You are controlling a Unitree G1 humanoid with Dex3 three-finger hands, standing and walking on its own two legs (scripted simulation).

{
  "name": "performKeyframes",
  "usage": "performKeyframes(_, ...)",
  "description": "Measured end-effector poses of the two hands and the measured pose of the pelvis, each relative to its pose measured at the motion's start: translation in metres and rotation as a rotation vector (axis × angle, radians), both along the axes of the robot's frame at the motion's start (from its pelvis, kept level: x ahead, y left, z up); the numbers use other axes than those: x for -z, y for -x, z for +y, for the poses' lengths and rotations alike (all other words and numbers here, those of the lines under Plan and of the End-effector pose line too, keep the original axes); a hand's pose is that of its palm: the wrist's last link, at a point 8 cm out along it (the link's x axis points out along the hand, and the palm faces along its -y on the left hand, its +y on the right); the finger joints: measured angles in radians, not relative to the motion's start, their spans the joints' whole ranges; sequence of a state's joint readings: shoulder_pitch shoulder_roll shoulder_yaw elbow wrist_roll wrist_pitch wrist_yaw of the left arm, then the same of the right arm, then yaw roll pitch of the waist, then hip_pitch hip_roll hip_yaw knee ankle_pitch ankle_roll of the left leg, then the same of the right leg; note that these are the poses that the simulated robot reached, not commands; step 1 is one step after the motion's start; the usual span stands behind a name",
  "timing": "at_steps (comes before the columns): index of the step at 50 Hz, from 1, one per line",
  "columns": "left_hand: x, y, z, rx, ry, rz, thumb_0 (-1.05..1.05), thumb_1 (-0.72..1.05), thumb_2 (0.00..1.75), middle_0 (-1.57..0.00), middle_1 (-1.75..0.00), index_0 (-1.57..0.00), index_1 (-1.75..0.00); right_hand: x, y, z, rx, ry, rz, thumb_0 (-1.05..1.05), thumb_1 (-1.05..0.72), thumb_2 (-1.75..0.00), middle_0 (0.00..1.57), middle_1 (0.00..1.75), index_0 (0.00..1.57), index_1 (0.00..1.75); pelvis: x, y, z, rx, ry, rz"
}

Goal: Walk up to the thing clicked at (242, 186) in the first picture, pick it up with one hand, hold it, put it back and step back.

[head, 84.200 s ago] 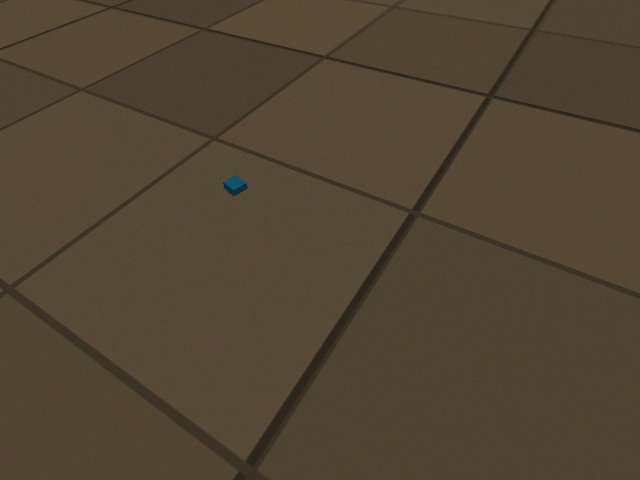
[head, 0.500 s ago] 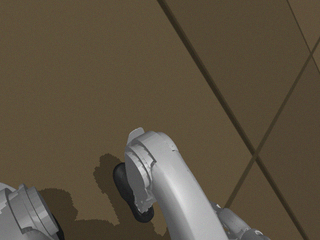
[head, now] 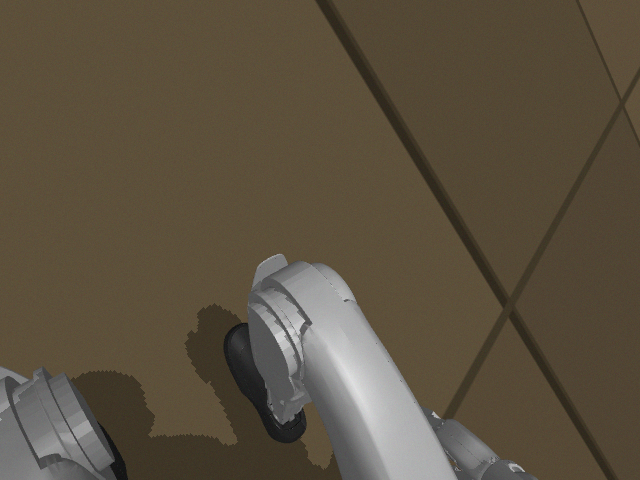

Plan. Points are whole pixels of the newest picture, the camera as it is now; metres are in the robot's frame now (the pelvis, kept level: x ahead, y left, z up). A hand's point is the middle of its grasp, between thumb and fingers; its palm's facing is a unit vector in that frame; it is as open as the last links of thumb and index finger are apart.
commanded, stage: withdraw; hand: left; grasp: from above
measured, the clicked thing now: out of the picture +0.47 +0.37 -0.30
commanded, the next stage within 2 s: home in 0.92 s
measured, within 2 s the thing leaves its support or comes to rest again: neither
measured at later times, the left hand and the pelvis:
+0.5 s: hand out of the picture +0.49 +0.41 -0.11, palm faces -0.39 -0.12 -0.91, open 14.1 cm; pelvis +0.00 +0.00 +0.02, yaw +4 degrees
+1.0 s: hand out of the picture +0.49 +0.38 -0.13, palm faces -0.38 -0.10 -0.92, open 13.7 cm; pelvis -0.01 -0.01 +0.01, yaw +5 degrees
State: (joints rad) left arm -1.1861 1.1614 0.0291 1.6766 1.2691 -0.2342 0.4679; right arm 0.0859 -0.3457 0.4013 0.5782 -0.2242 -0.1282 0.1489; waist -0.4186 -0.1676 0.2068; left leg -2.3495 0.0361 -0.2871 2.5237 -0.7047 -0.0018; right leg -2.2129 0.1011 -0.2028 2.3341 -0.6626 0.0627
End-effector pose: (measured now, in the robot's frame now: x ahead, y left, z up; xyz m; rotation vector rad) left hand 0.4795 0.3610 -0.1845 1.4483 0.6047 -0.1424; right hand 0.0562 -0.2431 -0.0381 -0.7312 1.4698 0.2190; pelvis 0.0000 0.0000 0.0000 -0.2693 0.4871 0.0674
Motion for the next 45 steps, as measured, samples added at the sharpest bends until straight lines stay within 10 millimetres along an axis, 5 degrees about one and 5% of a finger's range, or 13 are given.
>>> performKeyframes(10,-0.019,-0.010,0.009,-0.036,-0.023,-0.093,0.00,-0.51,0.98,-0.08,-1.03,-0.10,-1.01,-0.002,-0.004,0.000,-0.002,-0.002,-0.011,0.00,-0.90,-0.89,0.21,0.30,0.20,0.30,-0.001,-0.001,0.000,0.000,-0.001,0.012)
performKeyframes(18,-0.084,-0.022,0.032,-0.084,-0.087,-0.156,0.00,-0.54,1.01,-0.08,-1.01,-0.08,-1.01,0.004,-0.018,-0.001,0.070,-0.044,-0.054,0.00,-0.91,-0.90,0.21,0.30,0.21,0.30,-0.007,-0.006,0.000,-0.014,-0.008,0.074)
performKeyframes(28,-0.145,-0.005,0.039,-0.088,-0.056,-0.001,-0.01,-0.51,1.00,-0.09,-0.99,-0.09,-1.00,0.002,-0.037,-0.006,0.135,-0.053,-0.097,0.00,-0.90,-0.90,0.21,0.30,0.20,0.30,-0.031,0.000,-0.001,-0.056,-0.038,0.097)
performKeyframes(37,-0.133,-0.003,0.018,0.005,0.006,0.034,-0.01,-0.45,0.97,-0.13,-0.95,-0.13,-0.96,-0.012,-0.021,-0.023,0.131,0.051,-0.064,0.00,-0.90,-0.89,0.21,0.30,0.20,0.30,-0.034,0.007,-0.005,-0.062,-0.045,0.089)
performKeyframes(45,-0.112,-0.012,0.010,0.027,-0.019,-0.035,0.00,-0.44,0.96,-0.16,-0.94,-0.16,-0.94,-0.003,0.005,-0.026,0.154,0.085,-0.008,0.00,-0.90,-0.90,0.21,0.30,0.20,0.30,-0.018,0.008,-0.006,-0.052,-0.049,0.079)
